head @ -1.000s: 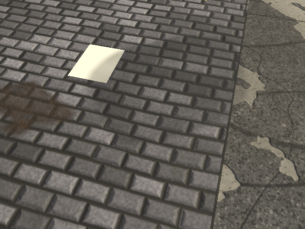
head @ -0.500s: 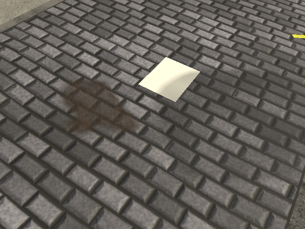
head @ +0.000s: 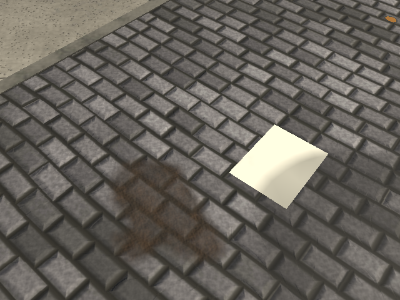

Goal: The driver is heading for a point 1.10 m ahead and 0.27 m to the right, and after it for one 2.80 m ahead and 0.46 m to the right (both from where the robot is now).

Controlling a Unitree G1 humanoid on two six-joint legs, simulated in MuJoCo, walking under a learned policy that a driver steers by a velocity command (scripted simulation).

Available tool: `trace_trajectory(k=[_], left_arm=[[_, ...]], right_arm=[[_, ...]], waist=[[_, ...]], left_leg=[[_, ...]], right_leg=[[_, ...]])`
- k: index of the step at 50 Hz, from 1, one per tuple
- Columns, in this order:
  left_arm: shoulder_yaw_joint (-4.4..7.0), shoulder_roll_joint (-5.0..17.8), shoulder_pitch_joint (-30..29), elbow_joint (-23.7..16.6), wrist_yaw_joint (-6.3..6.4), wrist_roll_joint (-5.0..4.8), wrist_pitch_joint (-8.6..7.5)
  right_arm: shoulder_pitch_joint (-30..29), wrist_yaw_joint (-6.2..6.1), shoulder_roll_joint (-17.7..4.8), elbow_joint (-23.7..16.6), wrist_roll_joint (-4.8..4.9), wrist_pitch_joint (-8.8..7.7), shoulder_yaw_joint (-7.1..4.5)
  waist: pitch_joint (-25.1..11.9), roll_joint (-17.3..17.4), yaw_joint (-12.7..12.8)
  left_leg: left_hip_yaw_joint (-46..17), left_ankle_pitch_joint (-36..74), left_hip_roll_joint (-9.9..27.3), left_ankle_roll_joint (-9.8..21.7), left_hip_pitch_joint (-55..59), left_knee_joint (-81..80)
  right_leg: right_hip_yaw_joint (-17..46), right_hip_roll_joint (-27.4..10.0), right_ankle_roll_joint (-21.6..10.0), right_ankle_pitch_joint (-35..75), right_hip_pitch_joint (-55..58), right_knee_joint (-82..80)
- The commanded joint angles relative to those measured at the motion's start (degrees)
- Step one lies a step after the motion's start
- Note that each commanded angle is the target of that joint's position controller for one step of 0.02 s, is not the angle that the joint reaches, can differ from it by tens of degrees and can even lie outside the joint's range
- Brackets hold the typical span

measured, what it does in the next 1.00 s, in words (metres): walks ahead, turning right: left foot, then right foot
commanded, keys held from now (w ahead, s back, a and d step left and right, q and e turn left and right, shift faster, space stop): w+e+shift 0.72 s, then w+q+shift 0.28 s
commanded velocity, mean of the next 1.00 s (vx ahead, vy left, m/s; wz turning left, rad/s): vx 1.00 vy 0.00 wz -0.67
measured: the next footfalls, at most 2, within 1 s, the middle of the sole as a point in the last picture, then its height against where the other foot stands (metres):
left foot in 0.30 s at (171, 291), level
right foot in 0.74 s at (277, 222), level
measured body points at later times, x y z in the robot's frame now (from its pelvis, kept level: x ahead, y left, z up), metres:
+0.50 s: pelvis +0.46 +0.01 +0.01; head +0.48 +0.00 +0.46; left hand +0.72 +0.21 -0.08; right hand +0.38 -0.28 -0.10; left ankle +0.47 +0.14 -0.73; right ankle +0.41 -0.08 -0.62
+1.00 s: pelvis +0.83 -0.25 +0.01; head +0.85 -0.25 +0.46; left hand +1.02 -0.04 -0.12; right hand +0.78 -0.52 -0.11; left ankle +1.04 -0.20 -0.64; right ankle +0.75 -0.21 -0.73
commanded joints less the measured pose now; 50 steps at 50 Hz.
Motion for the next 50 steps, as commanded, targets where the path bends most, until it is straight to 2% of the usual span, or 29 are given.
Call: trace_trajectory(k=[1,4,6,9,11,12,13,14,15,16,17,18,19,21,23,27,30,33,35,36,37,38,39,40,41,42,45,48,50], left_arm=[[0.08,3.96,0.05,-3.27,0.42,-0.81,-2.72],[0.38,5.25,2.54,-4.57,0.48,-0.96,-3.44],[0.86,5.93,5.02,-4.52,0.31,-1.38,-3.27],[1.33,7.23,8.74,-4.17,0.24,-1.88,-2.78],[1.50,7.73,8.19,-4.48,0.86,-1.73,-2.47],[1.78,9.09,7.71,-4.76,1.03,-1.51,-2.55],[2.28,11.34,5.53,-5.37,0.94,-1.33,-2.69],[2.60,11.97,1.84,-6.66,0.55,-1.25,-3.07],[0.97,5.14,0.07,-8.81,0.52,-0.93,-3.64],[-1.05,-0.70,7.79,-12.17,0.96,-4.84,-3.09],[-0.67,4.70,2.93,-10.71,1.75,-2.86,-1.69],[-0.03,6.11,-3.13,-11.07,1.11,-1.36,-1.06],[0.02,5.27,-5.50,-11.69,0.33,-0.67,-0.61],[-0.49,2.19,-7.68,-13.61,-1.38,0.90,0.99],[-1.29,-0.02,-10.75,-16.41,-2.20,0.96,2.31],[-2.24,1.11,-17.69,-21.50,-3.55,0.94,2.78],[-2.83,2.20,-24.28,-23.31,-4.59,0.89,2.71],[-2.76,3.53,-24.31,-22.79,-4.65,0.84,2.27],[-1.47,6.63,-12.96,-19.81,-3.67,0.66,1.91],[-0.03,9.11,-1.12,-16.36,-2.80,0.64,1.67],[1.47,10.95,6.06,-12.72,-1.42,0.97,1.64],[2.51,15.45,1.01,-12.85,-0.24,0.63,2.07],[2.83,18.62,0.38,-15.98,0.16,1.71,2.44],[2.76,15.12,1.36,-15.72,1.08,1.45,2.56],[1.96,12.39,-1.35,-14.48,1.65,1.38,1.82],[1.09,9.81,-3.52,-13.77,1.55,1.47,0.63],[-0.68,5.57,-4.01,-11.53,1.32,0.67,-2.97],[-0.65,5.65,-1.31,-9.62,0.09,0.16,-4.62],[-1.26,3.97,-1.47,-9.14,-0.21,-0.29,-5.24]], right_arm=[[-0.24,0.27,-4.60,-6.54,-1.30,1.19,0.14],[-12.77,1.04,-4.49,-12.15,0.00,1.38,1.40],[-17.31,1.63,-2.78,-13.78,0.76,1.27,2.26],[-19.84,1.08,-3.61,-15.28,1.57,1.34,2.22],[-18.52,0.34,-5.06,-15.65,1.67,1.14,1.71],[-14.52,-0.32,-7.42,-14.74,1.80,0.95,0.72],[-6.79,-1.05,-9.98,-12.99,2.13,0.58,-0.48],[4.36,-2.15,-13.20,-10.34,1.94,0.30,-1.90],[17.35,-3.45,-17.52,-8.37,0.26,0.42,-3.56],[14.08,-2.74,-20.05,-8.19,-1.19,0.59,-4.22],[9.24,-2.07,-14.30,-9.24,-0.34,1.38,-4.40],[6.08,-1.79,-9.26,-9.00,0.36,1.34,-3.10],[5.68,-1.48,-7.60,-7.55,0.05,1.27,-2.69],[8.35,-1.45,-6.32,-3.90,0.67,0.57,-2.29],[9.77,-0.62,-4.85,-1.39,2.23,-0.31,-2.06],[6.91,-0.30,-6.44,-0.26,2.41,-1.40,-2.18],[9.52,-0.61,-9.05,1.27,2.35,-1.50,-2.54],[14.34,-1.67,-13.79,1.72,2.20,-0.51,-3.30],[13.18,-2.69,-17.47,0.90,1.78,1.48,-4.25],[10.46,-2.71,-18.40,-0.46,1.62,2.41,-4.57],[10.52,-2.28,-16.76,-0.61,1.20,2.74,-4.29],[12.08,-1.47,-7.91,-3.15,0.75,2.37,-2.21],[16.13,-1.36,-8.82,-8.14,3.23,1.59,-1.58],[8.88,-1.50,-11.74,-8.01,3.33,0.77,-1.77],[8.54,-1.44,-11.29,-7.29,3.70,0.75,-1.52],[8.38,-1.20,-10.03,-6.14,2.82,1.37,-1.14],[11.23,0.57,-6.91,-3.31,2.26,5.09,-0.79],[3.31,1.42,-4.99,-5.44,3.42,5.58,-0.58],[-1.36,1.83,-4.81,-6.11,3.55,4.76,-0.48]], waist=[[2.73,2.15,-5.11],[6.74,1.34,-2.18],[5.63,-1.10,0.59],[1.94,-3.74,3.41],[-0.78,-4.62,2.29],[-4.45,-5.24,0.31],[-9.04,-5.92,-4.26],[-14.40,-5.42,-10.24],[-22.61,2.00,-14.01],[-32.16,21.75,-7.07],[-24.23,10.80,-7.94],[-14.80,4.70,-8.34],[-9.61,0.34,-7.30],[-4.43,2.75,-4.93],[-2.33,3.92,-3.28],[1.91,4.70,-0.55],[6.03,0.80,-1.82],[3.10,3.02,-0.92],[-3.88,5.83,6.01],[-9.02,6.17,11.27],[-11.44,1.85,12.90],[-9.17,-12.97,5.03],[-23.77,-12.14,2.25],[-18.05,-2.11,5.00],[-7.88,1.10,1.78],[-4.56,5.17,-0.99],[1.50,3.86,-5.58],[5.35,-1.37,-3.34],[6.02,-0.80,-2.42]], left_leg=[[-1.13,-1.55,5.45,-2.88,-12.74,-5.37],[3.61,9.21,5.13,-5.42,-9.11,-23.28],[5.54,18.71,2.77,-5.40,-2.83,-33.96],[6.08,21.67,-0.18,-4.38,-1.15,-41.14],[5.18,18.59,-1.86,-3.60,4.25,-47.30],[4.63,15.06,-3.12,-2.97,10.47,-48.41],[3.46,12.22,-2.54,-2.34,19.28,-49.45],[0.53,8.30,1.62,-1.35,32.79,-47.93],[-10.95,-9.33,15.07,0.26,46.52,-46.34],[-42.79,-17.16,31.50,7.93,59.04,-54.62],[-41.22,-28.78,26.44,7.22,50.51,-58.64],[-30.33,-21.95,22.83,5.64,41.35,-59.42],[-23.14,-11.07,20.91,4.98,34.20,-60.62],[-12.54,-1.78,18.04,3.42,26.17,-62.41],[-5.80,4.31,17.43,2.08,24.02,-64.30],[9.60,17.90,13.93,-0.42,17.90,-68.25],[17.98,28.16,10.96,-2.15,18.02,-70.67],[20.75,63.03,12.02,-3.49,26.30,-62.08],[19.84,77.13,14.70,-3.27,27.98,-44.82],[18.32,75.56,15.77,-2.15,23.21,-30.16],[17.97,47.90,11.91,-1.84,11.16,-11.21],[16.86,-13.60,2.21,-2.37,-6.76,11.08],[4.04,-13.77,0.92,-2.75,-19.42,20.35],[2.38,-6.70,3.03,-2.46,-23.56,18.13],[2.87,-3.77,5.64,-2.01,-22.83,13.47],[1.89,-3.27,7.49,-1.81,-18.34,9.14],[-1.74,-2.52,9.48,-2.26,-8.61,-0.65],[0.13,8.17,8.14,-0.76,-13.63,-12.43],[4.47,16.86,5.90,0.67,-12.50,-21.77]], right_leg=[[29.83,-17.43,-9.69,-4.91,-0.14,-18.81],[24.79,-13.98,-7.88,4.90,-8.20,-22.72],[22.16,-11.71,-4.49,16.61,-7.67,-21.24],[22.87,-12.76,-2.26,31.61,3.78,-16.45],[23.25,-13.04,-0.46,40.37,9.33,-10.02],[23.77,-13.42,0.71,47.04,11.18,-3.53],[23.97,-13.15,1.54,47.92,10.65,6.28],[23.42,-11.11,2.05,40.36,3.67,18.53],[18.83,-8.67,1.28,12.58,-5.51,36.37],[12.02,-4.80,3.50,-17.63,-22.85,53.12],[9.46,-10.69,2.41,-10.33,-29.13,54.67],[8.34,-12.37,2.73,-5.37,-29.37,51.58],[7.80,-13.89,3.10,-4.04,-28.17,49.83],[7.48,-16.54,3.50,-4.26,-27.41,48.39],[6.69,-18.34,3.53,-3.48,-30.19,47.75],[3.61,-18.49,3.68,8.75,-29.51,39.56],[-3.77,-15.77,1.86,14.29,-23.52,24.44],[-9.89,-9.59,-1.00,11.32,-14.92,17.39],[-9.17,-6.16,-2.93,5.46,-2.18,16.27],[-6.36,-5.25,-4.75,3.33,10.93,14.38],[0.61,-6.93,-6.45,1.21,25.88,8.99],[17.36,-18.65,-6.54,7.95,32.06,9.58],[42.79,-30.38,-16.20,1.64,45.46,-1.93],[43.11,-29.88,-13.36,-7.80,38.75,-10.43],[36.49,-29.15,-11.06,-7.83,27.33,-12.66],[31.28,-27.26,-9.01,-5.48,17.78,-13.65],[17.74,-23.51,-4.80,0.35,0.55,-18.63],[5.53,-19.20,1.11,16.51,1.62,-21.75],[-2.53,-15.45,4.09,28.35,3.79,-21.82]])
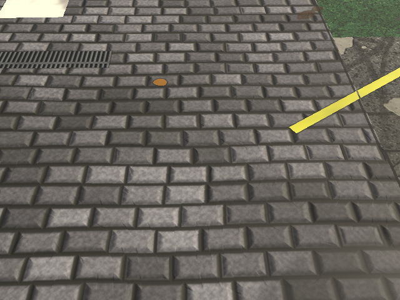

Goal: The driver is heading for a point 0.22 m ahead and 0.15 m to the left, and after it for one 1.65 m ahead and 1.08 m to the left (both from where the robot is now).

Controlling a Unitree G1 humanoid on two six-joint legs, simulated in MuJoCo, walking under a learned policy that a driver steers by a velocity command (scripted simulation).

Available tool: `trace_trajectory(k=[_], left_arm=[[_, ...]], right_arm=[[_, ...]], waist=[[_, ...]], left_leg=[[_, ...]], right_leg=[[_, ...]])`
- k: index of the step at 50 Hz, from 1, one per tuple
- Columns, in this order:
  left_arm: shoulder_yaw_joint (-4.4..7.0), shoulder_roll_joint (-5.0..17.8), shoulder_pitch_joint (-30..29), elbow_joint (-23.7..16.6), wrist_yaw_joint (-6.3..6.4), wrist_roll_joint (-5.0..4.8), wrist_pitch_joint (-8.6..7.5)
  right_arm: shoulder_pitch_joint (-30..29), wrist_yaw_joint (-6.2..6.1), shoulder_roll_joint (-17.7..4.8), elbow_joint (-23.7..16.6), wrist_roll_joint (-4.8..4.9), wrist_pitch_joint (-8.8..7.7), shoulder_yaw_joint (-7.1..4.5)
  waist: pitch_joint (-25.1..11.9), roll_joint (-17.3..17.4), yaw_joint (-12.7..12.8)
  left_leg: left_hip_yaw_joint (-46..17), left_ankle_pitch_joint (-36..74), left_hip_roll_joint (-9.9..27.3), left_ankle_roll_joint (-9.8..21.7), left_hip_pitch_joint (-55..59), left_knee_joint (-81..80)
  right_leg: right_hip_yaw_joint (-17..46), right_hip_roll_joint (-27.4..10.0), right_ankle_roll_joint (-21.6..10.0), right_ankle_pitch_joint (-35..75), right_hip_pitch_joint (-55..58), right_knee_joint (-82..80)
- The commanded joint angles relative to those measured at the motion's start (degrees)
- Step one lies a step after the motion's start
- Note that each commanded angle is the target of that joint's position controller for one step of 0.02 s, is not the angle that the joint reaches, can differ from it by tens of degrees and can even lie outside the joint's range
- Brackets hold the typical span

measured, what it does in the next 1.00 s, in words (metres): walks ahead, turning left: left foot, then right foot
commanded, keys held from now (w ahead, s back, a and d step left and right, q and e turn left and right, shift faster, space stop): w+q+shift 1.00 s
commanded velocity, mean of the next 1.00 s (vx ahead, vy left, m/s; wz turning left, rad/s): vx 1.00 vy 0.00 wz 0.85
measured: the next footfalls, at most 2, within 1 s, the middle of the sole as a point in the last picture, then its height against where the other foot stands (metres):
left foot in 0.20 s outside the picture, level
right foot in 0.62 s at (195, 210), level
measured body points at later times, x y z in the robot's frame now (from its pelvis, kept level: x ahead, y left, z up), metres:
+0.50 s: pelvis +0.46 +0.08 +0.01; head +0.48 +0.10 +0.45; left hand +0.64 +0.36 -0.04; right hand +0.52 -0.20 -0.12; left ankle +0.34 +0.08 -0.73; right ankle +0.72 -0.04 -0.67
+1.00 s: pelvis +0.87 +0.26 -0.02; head +0.89 +0.29 +0.43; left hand +0.60 +0.38 -0.14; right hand +1.22 +0.35 -0.05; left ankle +0.93 +0.46 -0.68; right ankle +0.81 +0.03 -0.73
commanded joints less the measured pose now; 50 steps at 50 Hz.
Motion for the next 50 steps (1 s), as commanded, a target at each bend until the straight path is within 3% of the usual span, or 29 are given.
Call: trace_trajectory(k=[1,4,6,7,9,10,11,12,13,14,16,18,21,25,27,29,30,31,32,33,34,35,36,39,41,44,46,48,50], left_arm=[[0.60,4.64,-3.25,-3.54,-0.20,-0.77,-2.57],[0.31,6.32,-0.84,-2.11,0.96,-1.01,-3.31],[0.82,9.13,-1.36,-2.10,2.64,-0.42,-2.43],[1.29,10.73,-2.37,-2.40,3.54,0.23,-1.42],[2.25,13.33,-8.48,-4.43,4.39,1.66,0.98],[2.58,13.51,-12.48,-4.93,3.84,1.46,1.60],[-0.48,1.84,-14.14,-8.16,2.35,2.60,-0.07],[-1.76,1.06,-7.48,-13.64,1.58,0.06,-1.25],[-2.16,4.67,-10.94,-13.78,1.37,1.13,-2.55],[-1.92,6.30,-12.64,-13.67,1.01,1.16,-2.94],[-2.50,5.49,-13.39,-14.02,1.10,3.26,-0.82],[-3.09,4.71,-14.02,-14.90,0.79,3.63,1.83],[-3.96,3.66,-24.22,-19.38,-0.05,2.12,2.14],[-4.34,2.94,-30.73,-21.47,-0.16,0.72,1.65],[-4.03,3.92,-31.02,-22.07,0.18,0.53,1.16],[-2.35,7.80,-23.33,-19.89,1.12,0.39,0.77],[-1.06,10.29,-13.58,-17.62,1.84,0.04,0.46],[0.57,13.26,-0.14,-14.67,2.96,0.56,0.23],[2.01,17.22,8.99,-13.16,3.93,2.93,0.13],[2.99,20.30,1.86,-13.79,3.14,3.16,0.73],[2.30,13.00,-4.93,-15.26,2.78,2.58,1.16],[1.24,8.52,-7.14,-14.75,2.51,1.92,1.40],[0.90,6.98,-6.63,-13.25,2.30,2.08,1.45],[0.27,4.33,-2.01,-7.46,1.65,0.72,0.00],[0.27,4.14,-1.92,-6.00,0.91,-0.06,-0.88],[0.47,5.61,-4.61,-5.11,0.80,0.31,-1.76],[0.73,6.80,-3.22,-3.88,0.87,0.36,-1.81],[1.10,8.80,-0.49,-2.74,1.15,0.51,-1.72],[1.72,11.60,2.17,-2.49,1.96,0.38,-0.77]], right_arm=[[-4.79,0.98,-3.16,-3.14,0.45,-0.82,-0.66],[-7.86,1.96,-2.63,-3.65,0.42,-1.45,-0.14],[-4.90,2.00,-5.22,-2.50,-0.08,-1.15,-0.85],[-0.23,1.77,-7.23,-1.25,-0.15,-0.74,-1.51],[20.73,0.82,-12.29,4.55,-0.23,-0.08,-4.02],[29.34,-0.16,-14.67,6.44,0.05,0.29,-5.77],[24.18,-0.71,-16.31,7.23,0.70,1.12,-6.31],[18.48,-0.85,-19.89,4.18,-0.75,1.23,-6.85],[15.71,-1.21,-15.40,1.86,-0.81,1.19,-6.52],[13.91,-1.52,-11.88,2.54,-0.68,1.06,-5.69],[11.40,-1.89,-11.32,2.40,-0.25,-0.42,-5.13],[10.49,-1.61,-11.16,2.15,0.15,-1.95,-4.71],[11.41,-1.48,-12.23,1.77,0.62,-2.81,-5.28],[15.61,-1.10,-13.78,2.36,1.12,-2.42,-6.35],[14.76,-1.56,-14.29,1.95,0.85,-2.29,-6.73],[12.32,-1.83,-16.29,1.09,0.50,-2.55,-7.19],[9.62,-1.55,-18.29,0.49,0.25,-2.81,-7.54],[6.07,-1.37,-16.61,-0.67,-0.10,-3.56,-7.11],[6.74,-1.58,-6.98,-2.87,0.58,-4.12,-4.64],[12.91,-1.35,-5.53,-6.15,2.70,-3.62,-3.05],[8.21,-1.94,-9.99,-3.77,0.70,-2.30,-3.35],[3.96,-1.33,-11.17,-3.94,-0.55,-1.68,-3.66],[1.46,-0.54,-10.85,-4.12,-1.13,-1.07,-3.72],[-2.30,1.48,-6.45,-7.40,-1.71,1.11,-2.46],[-5.54,2.10,-5.50,-9.95,-1.76,1.87,-1.75],[-10.28,2.78,-6.04,-12.78,-1.40,2.07,-1.16],[-13.48,3.48,-6.19,-13.08,-1.20,2.14,-0.83],[-17.50,4.05,-5.51,-14.09,-1.37,1.73,-0.27],[-15.73,3.57,-6.73,-12.74,-1.40,1.39,-0.73]], waist=[[5.72,-1.58,-0.48],[4.43,-2.97,0.15],[0.48,-6.53,-2.16],[-2.38,-8.34,-5.12],[-10.67,-8.74,-15.95],[-11.19,-3.78,-21.54],[-5.72,13.43,-12.61],[-16.96,15.73,-6.01],[-12.96,2.48,-7.41],[-4.83,-5.57,-4.28],[1.05,-8.86,0.01],[3.67,-7.00,1.72],[5.64,-2.99,-1.64],[1.85,1.38,-7.43],[0.61,2.48,-7.19],[-5.08,2.33,-3.18],[-10.65,2.05,2.79],[-17.04,1.22,9.70],[-24.28,-12.16,10.35],[-28.83,-27.38,2.73],[-18.53,-15.02,3.23],[-11.20,-7.47,3.43],[-7.38,-3.01,3.05],[-1.66,-6.59,0.56],[-0.27,-6.35,-0.70],[2.89,-6.37,-2.72],[4.91,-3.68,-1.89],[7.32,-3.30,-1.13],[3.66,-5.54,-2.35]], left_leg=[[6.38,12.99,-2.24,2.09,7.13,-12.25],[11.37,20.11,-5.64,4.79,11.55,-22.52],[13.86,16.03,-9.89,5.96,15.46,-24.91],[14.52,11.33,-12.18,6.52,19.73,-24.67],[11.20,1.64,-13.96,9.83,38.88,-24.16],[5.60,-1.93,-11.07,13.51,47.87,-29.60],[-7.01,8.48,-4.49,15.57,56.75,-22.85],[-37.19,-8.58,5.55,27.72,67.51,-36.40],[-44.29,-22.29,7.53,25.22,61.94,-47.92],[-40.16,-24.24,6.34,21.63,50.54,-50.75],[-30.74,-15.17,0.88,18.30,35.37,-51.28],[-23.87,-10.69,-3.53,17.30,24.20,-53.25],[-18.18,0.26,-7.76,15.20,19.20,-54.92],[-18.39,18.04,-7.98,11.26,30.94,-50.06],[-19.70,21.99,-6.85,9.76,35.38,-46.81],[-20.29,34.43,-6.77,7.17,37.95,-37.04],[-19.39,36.50,-7.75,5.98,36.56,-25.96],[-17.70,29.20,-9.59,5.21,28.54,-11.08],[-11.44,-10.48,-14.36,5.18,14.72,8.50],[-6.51,-22.65,-15.21,4.21,2.33,19.08],[-4.69,-15.30,-9.74,4.58,-2.22,20.82],[-2.89,-10.87,-7.56,3.96,-1.86,17.84],[-2.24,-9.81,-5.91,3.42,-0.62,15.83],[-1.78,-9.70,-2.10,2.83,-1.81,13.98],[-0.64,-6.46,-1.32,2.67,-3.65,12.56],[1.95,2.79,-1.62,2.56,-1.55,3.96],[6.75,6.91,-3.23,3.71,2.07,-5.17],[12.03,6.77,-5.30,5.87,6.48,-14.10],[15.74,3.92,-10.15,7.86,12.73,-17.38]], right_leg=[[-0.76,-12.65,3.47,37.97,-11.12,-12.25],[-4.35,-15.11,6.03,56.71,-2.74,-12.07],[-5.89,-16.97,7.68,74.68,5.24,-5.18],[-6.01,-18.16,8.25,83.34,7.65,1.67],[-4.83,-19.88,7.86,86.59,2.15,29.84],[-6.35,-14.06,7.35,62.08,-7.27,56.05],[-1.54,-3.68,7.91,-7.81,-34.11,77.56],[10.59,-3.18,9.11,-11.99,-50.25,85.39],[14.05,-6.98,7.43,-5.68,-52.37,78.83],[13.88,-10.11,7.07,-0.93,-49.80,70.49],[12.78,-13.30,8.81,-1.35,-42.99,61.96],[10.49,-15.39,10.61,-1.15,-37.65,53.09],[7.15,-15.49,11.80,11.64,-33.22,35.55],[5.59,-11.00,10.63,23.08,-30.47,19.95],[6.91,-9.88,9.84,22.45,-27.14,14.06],[7.52,-7.15,8.67,16.41,-15.12,11.61],[7.87,-7.64,7.88,12.40,-4.51,11.63],[11.57,-12.93,6.60,5.05,10.52,15.00],[30.15,-29.25,4.42,-16.91,24.81,11.45],[61.20,-38.18,-0.85,-26.64,26.62,-1.11],[54.85,-34.47,-0.99,-33.22,18.05,-2.19],[42.78,-31.45,-0.06,-23.60,10.12,-1.38],[34.62,-29.16,0.87,-12.42,4.64,-1.68],[20.12,-26.02,2.90,3.92,-2.21,-4.23],[12.64,-25.67,3.87,13.01,-4.03,-6.18],[1.18,-22.87,5.33,22.25,-8.20,-9.28],[-5.35,-20.30,6.69,27.73,-7.78,-10.90],[-9.00,-20.83,7.86,44.45,-5.37,-9.51],[-10.12,-21.29,8.54,68.69,1.09,-2.21]])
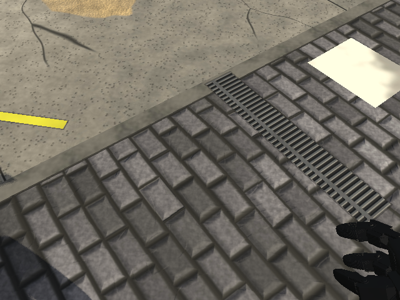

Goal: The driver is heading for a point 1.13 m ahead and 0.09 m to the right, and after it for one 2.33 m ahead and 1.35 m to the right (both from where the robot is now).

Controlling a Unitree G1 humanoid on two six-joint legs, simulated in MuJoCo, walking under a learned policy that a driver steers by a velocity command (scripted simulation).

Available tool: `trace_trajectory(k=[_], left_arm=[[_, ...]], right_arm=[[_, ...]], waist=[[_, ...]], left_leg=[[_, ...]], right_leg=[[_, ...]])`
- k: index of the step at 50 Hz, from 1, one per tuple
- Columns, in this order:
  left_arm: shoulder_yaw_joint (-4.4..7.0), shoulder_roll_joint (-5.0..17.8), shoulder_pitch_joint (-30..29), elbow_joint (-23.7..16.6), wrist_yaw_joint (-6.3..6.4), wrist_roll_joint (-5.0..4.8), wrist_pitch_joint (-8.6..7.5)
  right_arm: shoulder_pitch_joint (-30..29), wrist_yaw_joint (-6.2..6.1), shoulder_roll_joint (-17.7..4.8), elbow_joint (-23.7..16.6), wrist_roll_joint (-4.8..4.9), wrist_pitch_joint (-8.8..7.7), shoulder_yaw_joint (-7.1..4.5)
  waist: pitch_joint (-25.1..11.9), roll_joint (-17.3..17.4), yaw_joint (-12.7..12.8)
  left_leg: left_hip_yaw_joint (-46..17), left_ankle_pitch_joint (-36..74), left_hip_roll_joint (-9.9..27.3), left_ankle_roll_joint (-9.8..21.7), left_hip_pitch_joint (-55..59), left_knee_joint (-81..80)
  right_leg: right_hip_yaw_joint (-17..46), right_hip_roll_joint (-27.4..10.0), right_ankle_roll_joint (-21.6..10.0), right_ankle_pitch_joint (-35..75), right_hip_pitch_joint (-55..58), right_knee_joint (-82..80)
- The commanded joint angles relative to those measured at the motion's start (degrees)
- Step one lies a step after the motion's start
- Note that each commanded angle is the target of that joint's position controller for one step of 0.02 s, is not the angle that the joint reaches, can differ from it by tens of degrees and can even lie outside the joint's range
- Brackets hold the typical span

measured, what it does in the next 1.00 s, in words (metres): walks ahead, turning right: left foot, then right foot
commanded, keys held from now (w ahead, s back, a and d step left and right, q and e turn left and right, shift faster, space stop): w+q+shift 0.14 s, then w+e+shift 0.80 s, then e+shift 0.06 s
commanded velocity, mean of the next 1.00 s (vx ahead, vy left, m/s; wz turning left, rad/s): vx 0.99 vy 0.00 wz -0.26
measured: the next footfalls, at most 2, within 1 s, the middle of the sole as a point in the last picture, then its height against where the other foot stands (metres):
left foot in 0.08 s outside the picture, level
right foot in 0.54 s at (235, 223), level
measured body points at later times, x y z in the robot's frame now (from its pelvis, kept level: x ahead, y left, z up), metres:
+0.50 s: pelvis +0.48 +0.02 -0.01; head +0.52 +0.02 +0.44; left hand +0.65 +0.28 -0.10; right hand +0.51 -0.26 -0.13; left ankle +0.23 +0.03 -0.71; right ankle +0.70 -0.04 -0.70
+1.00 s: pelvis +0.97 +0.04 +0.00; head +1.02 +0.04 +0.45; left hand +1.07 +0.35 -0.12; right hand +1.15 -0.24 -0.06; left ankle +1.12 +0.15 -0.72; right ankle +0.73 -0.01 -0.64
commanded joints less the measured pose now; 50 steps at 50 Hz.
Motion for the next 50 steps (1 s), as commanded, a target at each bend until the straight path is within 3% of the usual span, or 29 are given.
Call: trace_trajectory(k=[1,3,4,5,6,7,8,11,16,18,20,23,24,26,27,28,29,31,34,36,38,40,43,45,46,47,48,49,50], left_arm=[[2.17,11.58,-4.58,-5.07,1.33,-0.01,0.12],[2.93,13.93,-9.25,-7.29,1.55,0.33,2.05],[2.83,11.83,-9.69,-7.74,0.80,0.87,2.40],[1.03,4.27,-6.62,-12.79,-0.17,1.01,1.96],[0.92,7.29,-12.19,-17.62,0.01,0.16,0.53],[0.43,7.45,-16.66,-18.74,-0.04,0.05,-0.63],[-0.03,6.77,-15.13,-17.30,0.10,-0.11,-0.87],[-0.94,4.07,-10.13,-13.80,-0.27,1.87,2.63],[-2.02,0.80,-22.76,-16.78,-2.22,-0.79,3.52],[-2.24,0.04,-26.45,-17.42,-3.06,-1.69,3.01],[-1.82,0.93,-28.99,-17.13,-3.45,-1.88,2.70],[-0.75,3.48,-26.98,-15.55,-3.51,-1.03,2.59],[-0.29,4.68,-22.93,-14.48,-3.30,-0.84,2.86],[1.87,8.59,-0.41,-7.65,-2.63,-0.87,3.49],[3.61,11.93,8.96,-5.42,-1.77,-0.58,4.11],[5.20,18.05,2.20,-5.81,-1.60,0.18,4.79],[5.26,15.00,-1.77,-8.57,-1.87,-0.90,4.80],[3.79,8.71,-4.00,-6.88,-1.22,-1.20,4.56],[2.63,7.15,-7.07,-6.74,-0.72,-1.21,3.07],[3.14,9.14,-8.15,-7.46,-1.05,-1.42,2.04],[3.53,9.24,-8.57,-7.98,-1.08,-1.64,1.73],[4.14,9.99,-7.14,-7.69,-1.47,-2.34,1.57],[4.86,11.21,-5.01,-7.23,-1.21,-2.52,1.79],[5.29,12.73,-5.65,-7.50,-0.60,-2.02,1.95],[5.56,14.40,-7.02,-7.74,-0.71,-1.63,1.93],[5.29,13.52,-10.23,-8.60,-0.90,-1.34,1.39],[3.00,4.96,-11.08,-10.47,-0.58,-1.09,0.78],[1.34,0.87,-3.00,-14.63,-0.53,-4.04,1.29],[1.89,6.69,-7.73,-11.90,0.51,-1.83,2.86]], right_arm=[[5.70,-0.34,-3.10,-0.41,0.02,-0.68,-0.73],[27.43,-1.98,-7.69,6.13,0.31,-1.24,-3.49],[31.88,-3.60,-10.21,8.91,0.83,-1.12,-5.34],[25.08,-4.50,-17.13,6.94,0.33,0.17,-6.86],[28.58,-4.77,-17.92,4.66,0.14,0.86,-7.42],[28.22,-5.35,-16.07,5.89,0.58,0.62,-7.33],[25.98,-5.82,-12.00,7.04,0.55,-0.09,-6.25],[21.45,-6.36,-4.67,7.78,0.61,-3.63,-3.14],[24.90,-4.27,-5.22,11.21,1.29,-6.74,-3.13],[27.46,-4.19,-5.23,12.34,1.75,-7.85,-2.87],[29.28,-4.71,-6.18,13.84,1.46,-8.17,-2.90],[30.17,-6.36,-8.79,14.59,0.33,-7.54,-3.12],[29.47,-7.17,-9.69,14.55,-0.57,-6.77,-3.34],[23.26,-8.35,-11.36,12.79,-2.10,-4.80,-3.92],[19.74,-8.19,-9.83,11.54,-1.64,-4.98,-3.50],[25.19,-6.30,-0.90,7.10,1.07,-6.33,-1.40],[21.22,-6.49,-3.94,5.51,-0.04,-7.55,-0.49],[16.30,-5.85,-4.28,3.93,-0.51,-8.65,0.37],[16.30,-5.28,-2.54,2.48,-2.79,-4.98,1.41],[11.33,-4.82,-2.18,-0.33,-2.49,-3.84,2.12],[4.71,-4.11,-1.17,-2.79,-1.16,-4.10,2.86],[1.75,-3.89,-0.31,-3.30,-0.18,-4.30,3.14],[0.23,-4.47,-2.12,-3.64,0.23,-4.74,2.43],[5.58,-5.36,-5.07,-2.00,0.11,-5.20,1.06],[13.67,-6.04,-7.25,0.08,0.33,-5.54,-0.12],[25.60,-7.09,-9.75,2.65,-0.05,-5.88,-1.50],[37.85,-8.31,-13.56,4.28,-1.84,-6.11,-2.89],[30.83,-7.88,-18.50,3.45,-2.80,-5.48,-4.08],[25.49,-7.44,-11.37,1.94,-2.12,-5.09,-3.48]], waist=[[0.52,-8.23,-9.46],[-9.76,-8.87,-19.59],[-10.47,-2.86,-19.43],[-10.91,12.50,-9.71],[-20.28,4.03,-13.44],[-13.31,-1.74,-12.60],[-4.98,-6.45,-8.61],[-0.57,-8.74,-1.59],[5.06,-4.31,-5.45],[5.96,-3.07,-7.30],[6.52,-3.37,-8.49],[0.96,0.87,-6.60],[-1.85,3.28,-4.04],[-10.81,4.53,7.68],[-13.07,0.06,12.78],[-16.09,-25.39,0.98],[-19.60,-10.68,3.66],[-6.08,2.68,-1.18],[1.55,1.33,-7.04],[4.49,-0.75,-6.95],[5.90,-2.81,-4.96],[4.06,-4.38,-2.26],[1.31,-5.81,-0.25],[-3.28,-5.65,-2.83],[-8.71,-4.87,-7.43],[-14.41,-4.40,-14.01],[-22.05,5.03,-16.79],[-29.05,25.12,-7.91],[-20.55,9.81,-8.86]], left_leg=[[5.74,-3.05,-7.09,3.19,19.79,-4.79],[1.28,-8.15,-9.81,6.53,44.48,-7.55],[-5.28,-11.41,-7.57,7.99,56.56,-11.63],[-32.82,-7.09,6.45,15.03,67.71,-14.70],[-49.71,-16.88,11.10,20.48,72.75,-25.87],[-51.15,-20.75,11.75,18.23,65.90,-32.74],[-45.52,-17.71,11.04,15.45,54.96,-34.81],[-31.61,-6.05,6.28,11.80,32.96,-36.55],[-12.94,6.07,-0.60,4.63,29.67,-43.35],[-9.58,13.48,1.45,2.19,31.65,-46.81],[-6.18,20.01,2.64,0.05,39.89,-48.81],[-1.79,54.61,4.73,-3.84,53.00,-38.87],[-0.97,64.72,6.03,-4.89,55.48,-31.34],[0.68,69.39,6.84,-6.15,50.18,-1.52],[1.75,44.83,1.57,-5.86,36.33,23.69],[-4.02,-24.07,-10.57,-10.92,2.75,48.31],[-13.22,-21.22,-7.62,-8.57,-3.10,48.56],[-13.87,-14.76,-0.90,-7.15,-0.05,34.71],[-11.88,-18.17,2.35,-9.32,6.66,24.04],[-8.68,-15.22,3.20,-10.63,9.70,13.05],[-6.84,-4.05,2.73,-11.68,15.03,-0.11],[-5.76,6.52,0.68,-11.40,20.63,-9.40],[-6.87,8.06,-1.13,-10.28,22.74,-16.75],[-7.52,1.10,-3.55,-9.29,29.77,-20.00],[-7.20,-3.91,-4.13,-8.61,38.52,-20.08],[-10.08,-8.84,0.15,-7.41,52.58,-17.59],[-24.72,-24.50,15.66,-6.03,65.16,-18.65],[-58.29,-20.88,29.39,1.46,72.13,-29.91],[-51.66,-14.57,25.83,2.00,65.62,-28.54]], right_leg=[[0.48,-13.04,-3.28,83.97,-9.60,10.55],[2.80,-15.18,-4.86,84.46,-17.51,38.41],[3.10,-9.23,-4.21,45.00,-30.55,58.73],[5.38,0.82,-0.93,-4.80,-54.28,82.13],[18.91,0.94,-1.24,-1.58,-62.46,85.81],[21.45,-2.11,-1.77,2.15,-64.60,80.04],[20.52,-4.93,-2.30,5.14,-62.01,73.05],[20.10,-9.26,-1.36,3.06,-48.12,62.17],[15.49,-9.26,-4.66,25.40,-47.57,37.74],[13.77,-7.47,-7.24,35.03,-43.59,29.96],[12.37,-4.26,-9.23,38.28,-44.33,24.82],[7.63,3.13,-11.28,30.54,-40.77,22.82],[7.02,5.37,-12.08,25.57,-37.53,23.45],[8.92,7.46,-14.87,17.99,-18.28,22.74],[17.08,2.53,-18.43,11.06,-5.41,22.83],[54.07,-13.54,-30.91,5.98,13.60,15.66],[65.22,-14.85,-31.38,3.19,13.29,6.75],[54.64,-12.20,-25.59,4.09,-6.02,2.35],[43.77,-4.83,-22.95,9.12,-25.90,-0.63],[39.66,-1.92,-23.06,12.64,-34.50,-4.02],[36.74,0.90,-20.96,17.22,-38.93,-5.51],[36.03,1.57,-18.15,26.41,-36.66,-4.54],[38.27,-0.40,-15.70,35.91,-25.82,0.25],[39.10,-0.75,-13.37,48.24,-19.73,10.08],[38.02,0.24,-12.11,52.47,-19.24,20.78],[36.82,2.18,-11.04,47.14,-26.52,35.25],[31.57,5.53,-11.02,15.17,-35.48,55.05],[24.62,9.87,-8.54,-6.94,-51.11,69.90],[23.35,3.57,-8.72,-1.32,-56.90,72.20]])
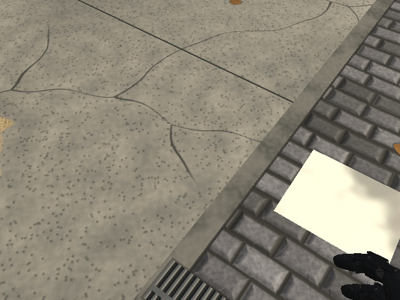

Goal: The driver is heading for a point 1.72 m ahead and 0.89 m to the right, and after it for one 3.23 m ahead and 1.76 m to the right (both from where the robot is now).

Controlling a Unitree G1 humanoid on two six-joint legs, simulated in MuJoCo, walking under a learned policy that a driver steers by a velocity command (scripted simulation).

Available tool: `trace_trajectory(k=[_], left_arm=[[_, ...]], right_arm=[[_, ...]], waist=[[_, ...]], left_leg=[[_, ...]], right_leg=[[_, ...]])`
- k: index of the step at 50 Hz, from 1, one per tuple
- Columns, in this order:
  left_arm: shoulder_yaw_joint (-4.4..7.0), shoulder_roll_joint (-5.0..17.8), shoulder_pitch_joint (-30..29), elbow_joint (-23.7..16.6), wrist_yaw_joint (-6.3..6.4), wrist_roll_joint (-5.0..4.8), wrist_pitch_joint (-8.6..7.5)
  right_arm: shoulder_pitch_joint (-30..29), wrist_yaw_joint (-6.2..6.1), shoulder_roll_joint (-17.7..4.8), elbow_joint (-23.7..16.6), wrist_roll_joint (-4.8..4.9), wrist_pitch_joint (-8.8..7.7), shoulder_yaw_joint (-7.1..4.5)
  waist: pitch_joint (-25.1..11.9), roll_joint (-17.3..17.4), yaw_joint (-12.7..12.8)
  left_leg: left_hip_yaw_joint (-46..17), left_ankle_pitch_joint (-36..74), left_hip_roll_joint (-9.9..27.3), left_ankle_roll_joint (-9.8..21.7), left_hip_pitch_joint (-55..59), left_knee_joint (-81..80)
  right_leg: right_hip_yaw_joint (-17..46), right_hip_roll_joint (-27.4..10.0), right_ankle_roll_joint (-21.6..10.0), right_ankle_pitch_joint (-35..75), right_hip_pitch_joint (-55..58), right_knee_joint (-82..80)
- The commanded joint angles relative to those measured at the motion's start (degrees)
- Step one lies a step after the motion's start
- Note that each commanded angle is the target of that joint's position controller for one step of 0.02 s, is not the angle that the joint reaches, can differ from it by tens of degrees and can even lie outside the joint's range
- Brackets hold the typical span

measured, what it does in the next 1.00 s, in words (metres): walks ahead, turning right: right foot, then left foot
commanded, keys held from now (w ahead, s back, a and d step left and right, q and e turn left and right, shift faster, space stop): e+shift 0.58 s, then shift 0.42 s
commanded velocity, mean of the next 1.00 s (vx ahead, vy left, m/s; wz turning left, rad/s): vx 0.19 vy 0.00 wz -0.76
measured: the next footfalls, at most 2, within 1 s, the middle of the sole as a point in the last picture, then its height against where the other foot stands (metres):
right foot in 0.34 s outside the picture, level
left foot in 0.72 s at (206, 264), level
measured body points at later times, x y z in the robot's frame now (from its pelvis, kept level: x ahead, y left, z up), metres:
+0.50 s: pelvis +0.29 +0.00 +0.01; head +0.35 -0.03 +0.46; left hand +0.57 +0.20 -0.07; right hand +0.38 -0.32 -0.07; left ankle +0.35 +0.17 -0.63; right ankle +0.36 -0.08 -0.71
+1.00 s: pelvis +0.40 +0.05 +0.02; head +0.43 +0.04 +0.47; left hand +0.70 +0.13 -0.08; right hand +0.32 -0.24 -0.08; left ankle +0.52 +0.09 -0.71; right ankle +0.28 -0.04 -0.68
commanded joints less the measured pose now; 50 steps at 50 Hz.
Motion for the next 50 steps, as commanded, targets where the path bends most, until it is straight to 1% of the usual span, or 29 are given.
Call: trace_trajectory(k=[1,2,3,4,5,6,8,11,14,15,16,17,18,19,20,21,22,25,27,30,35,36,37,38,39,40,42,47,50], left_arm=[[-0.40,4.31,-5.80,-7.20,0.77,1.28,0.35],[-0.19,3.87,-8.05,-7.37,0.27,1.73,1.00],[-0.08,2.77,-10.96,-8.30,-0.64,2.60,1.84],[-0.03,1.42,-8.72,-11.28,-0.39,-2.97,1.49],[-0.54,1.06,-9.25,-11.89,-0.46,-3.86,2.01],[-0.79,0.34,-11.27,-12.99,-0.67,-3.40,2.55],[-1.39,-0.40,-14.08,-14.78,-1.21,-1.88,2.76],[-1.15,-0.01,-11.42,-12.66,-3.14,-0.55,2.58],[1.28,4.90,-7.38,-11.76,-3.67,-0.42,3.27],[2.62,7.22,-3.07,-11.05,-3.39,-0.51,3.38],[4.07,9.34,2.55,-9.67,-2.61,-0.80,3.35],[4.10,11.67,-1.25,-10.34,-1.23,-1.57,3.22],[3.58,15.27,-7.49,-16.18,-1.47,1.65,2.15],[3.77,14.02,-9.36,-18.66,-2.03,2.09,1.85],[3.49,12.26,-12.05,-19.14,-2.11,0.73,1.67],[2.72,9.15,-14.89,-19.37,-1.67,-0.78,1.66],[2.14,7.56,-16.02,-19.57,-1.09,-1.26,1.82],[2.50,7.43,-17.72,-19.49,0.74,-0.44,3.38],[2.97,8.07,-16.30,-19.00,1.95,-0.50,4.47],[2.96,7.49,-17.01,-19.22,2.61,-0.78,5.76],[1.16,2.76,-16.61,-18.42,1.99,-0.45,5.82],[0.37,0.29,-13.64,-17.74,1.81,-0.09,5.68],[-0.18,-1.00,-9.19,-17.72,1.96,0.12,5.49],[1.35,3.91,-8.91,-18.25,1.78,0.37,4.68],[2.35,7.46,-9.65,-16.53,1.90,-0.12,4.59],[2.47,7.33,-10.67,-15.20,2.09,-0.23,5.14],[1.29,3.53,-10.77,-14.47,2.32,0.11,5.99],[-1.14,-1.52,-14.26,-14.90,1.75,-0.05,5.08],[-0.94,-0.46,-13.84,-13.46,1.35,-0.52,4.78]], right_arm=[[16.47,-0.49,-7.97,0.49,0.08,0.39,-4.43],[16.49,-0.17,-5.37,1.89,0.10,0.45,-3.72],[18.45,-0.35,-4.68,3.90,0.82,0.52,-3.44],[13.08,-0.61,-6.10,3.01,3.47,-0.30,-4.92],[10.69,-0.71,-4.86,3.19,4.30,-0.49,-4.86],[8.41,-0.91,-4.27,3.51,4.58,-0.43,-4.97],[2.83,-1.50,-6.92,3.01,4.50,0.17,-5.93],[1.71,-2.15,-10.98,3.88,4.84,0.24,-7.43],[1.97,-1.88,-13.79,4.05,6.68,0.56,-8.49],[1.68,-1.69,-13.74,3.68,6.98,1.00,-8.61],[1.82,-1.31,-11.76,3.19,6.51,1.33,-8.07],[6.78,-0.42,-4.39,3.35,3.18,1.71,-6.12],[14.59,0.32,-5.64,1.77,2.43,1.36,-5.45],[12.90,0.91,-11.23,0.60,3.53,0.65,-5.94],[7.52,0.88,-12.89,-0.50,4.46,0.43,-6.19],[5.15,0.15,-12.19,-0.01,3.68,0.83,-6.34],[4.60,-0.37,-11.51,0.33,2.97,1.38,-6.30],[4.25,-0.09,-8.24,1.07,2.60,2.46,-5.83],[3.56,0.03,-5.57,1.37,2.97,2.65,-5.15],[3.63,0.43,-5.24,2.00,3.49,3.59,-5.20],[3.64,0.97,-5.27,1.90,3.02,3.31,-6.11],[3.40,0.82,-6.90,1.39,2.16,3.28,-6.55],[1.30,0.39,-11.31,-0.49,0.62,3.82,-7.21],[2.65,0.31,-12.41,0.04,-0.38,3.78,-7.96],[0.79,0.09,-9.57,-1.05,0.51,3.74,-7.33],[-0.56,-0.11,-7.14,-1.12,1.63,4.08,-6.65],[-0.64,-0.40,-5.82,-0.88,2.92,4.64,-5.72],[3.73,-0.48,-5.61,1.40,2.79,5.81,-5.69],[7.33,-0.42,-7.52,2.86,3.25,6.35,-6.35]], waist=[[-13.54,7.41,-10.60],[-9.33,3.56,-9.94],[-5.92,3.58,-9.75],[-4.81,13.77,-6.76],[-4.21,13.64,-5.98],[-1.71,11.23,-5.31],[0.91,7.80,-3.74],[-3.32,7.17,-3.03],[-6.86,7.14,0.18],[-8.88,6.38,2.67],[-10.09,2.17,5.59],[-6.78,-13.86,-0.06],[-17.61,-18.27,-5.92],[-27.34,-10.41,-2.84],[-21.27,-4.24,-3.25],[-14.74,2.70,-5.00],[-11.85,3.92,-6.24],[-8.63,2.61,-8.06],[-11.97,1.94,-7.37],[-13.80,-1.77,-7.10],[-10.29,-6.88,-6.88],[-9.53,-2.09,-5.82],[-7.57,12.39,-2.68],[-7.29,18.49,-2.46],[-5.63,12.59,-3.10],[-4.25,8.23,-3.31],[-3.63,6.32,-3.92],[-6.38,12.15,-6.74],[-6.53,14.60,-8.40]], left_leg=[[-29.77,8.96,23.29,11.15,43.59,-12.96],[-20.46,24.99,20.60,10.46,38.05,-11.88],[-12.34,32.95,16.76,8.52,34.35,-12.68],[-9.40,33.85,15.30,8.77,33.74,-13.19],[-7.34,31.98,15.17,9.13,31.58,-15.12],[-4.18,30.46,15.11,9.03,27.62,-17.17],[1.72,30.92,14.37,8.95,19.70,-20.47],[10.84,32.00,10.35,6.12,18.30,-17.18],[11.92,45.62,10.96,4.75,22.22,-6.01],[11.89,44.62,10.75,4.13,20.90,2.55],[11.46,30.52,8.39,2.36,14.28,15.75],[11.44,-23.13,0.04,-0.48,2.65,33.70],[1.15,-33.58,-7.41,-3.28,-9.73,51.64],[-8.67,-26.84,-5.84,-2.51,-12.47,53.99],[-9.52,-22.09,-4.20,-1.44,-13.57,49.13],[-9.52,-19.40,-2.16,-1.63,-12.67,43.98],[-9.64,-18.72,-1.50,-1.80,-9.63,39.48],[-6.64,-17.18,-2.62,-2.93,0.46,22.20],[-6.14,-11.97,-4.76,-4.03,4.22,15.02],[-6.58,-5.48,-5.64,-4.12,7.67,8.58],[-5.40,4.52,-3.33,-0.79,17.52,-7.92],[-10.64,7.69,3.14,2.30,21.14,-12.49],[-24.78,17.47,15.56,9.81,23.38,-16.21],[-38.34,11.77,22.47,18.01,18.22,-20.47],[-34.29,5.14,19.71,17.67,16.17,-19.45],[-26.99,1.06,15.39,14.66,14.82,-18.10],[-21.20,1.14,11.27,12.62,14.40,-17.77],[-13.96,0.54,7.29,12.17,19.84,-17.56],[-16.06,0.85,9.18,13.51,21.10,-16.73]], right_leg=[[-7.05,-6.59,1.78,5.14,-36.71,23.07],[-7.87,-7.90,2.71,5.46,-35.71,21.22],[-8.15,-9.06,2.97,4.72,-35.22,18.56],[-6.27,-12.18,4.55,6.11,-35.92,18.95],[-6.95,-13.22,5.25,6.09,-36.19,15.67],[-7.88,-13.70,5.94,6.34,-35.75,10.98],[-11.27,-13.13,7.41,12.28,-30.91,-1.65],[-15.73,-9.33,6.01,29.44,-16.03,-16.64],[-18.25,-5.05,1.42,26.90,-6.93,-19.59],[-17.94,-3.97,-0.73,27.10,-0.57,-21.60],[-15.62,-3.44,-3.12,31.45,9.25,-25.97],[-4.50,-9.01,-6.64,54.11,14.21,-27.75],[25.61,-23.15,-21.10,66.30,24.18,-28.73],[34.85,-27.04,-24.07,45.36,27.10,-36.67],[32.79,-24.40,-21.03,31.14,20.60,-39.29],[27.89,-20.89,-16.85,28.03,12.48,-38.84],[23.68,-18.60,-15.14,33.06,5.59,-38.31],[13.30,-12.09,-10.84,46.18,-7.34,-36.44],[13.31,-10.87,-9.38,49.89,-8.17,-34.90],[14.21,-10.01,-6.60,39.68,-9.20,-34.00],[15.92,-8.01,-2.14,22.21,-12.39,-28.75],[12.83,-4.75,0.49,9.69,-15.18,-22.30],[3.70,4.42,4.33,-8.84,-22.65,-8.74],[1.00,2.24,7.22,-10.57,-25.99,4.78],[1.63,-0.18,8.24,-5.80,-25.97,11.03],[0.69,-0.88,9.06,-1.79,-25.62,13.28],[-1.12,-0.97,10.52,1.78,-25.04,16.80],[-7.90,-5.86,11.33,1.16,-17.20,-6.94],[-10.02,-6.32,10.16,2.49,-11.25,-20.56]])
Keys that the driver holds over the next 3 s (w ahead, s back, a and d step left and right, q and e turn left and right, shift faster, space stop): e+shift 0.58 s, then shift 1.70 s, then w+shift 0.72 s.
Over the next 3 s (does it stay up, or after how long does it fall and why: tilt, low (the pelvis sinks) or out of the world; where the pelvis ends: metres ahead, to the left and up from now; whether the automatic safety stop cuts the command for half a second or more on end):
stays up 0.69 -0.17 0.00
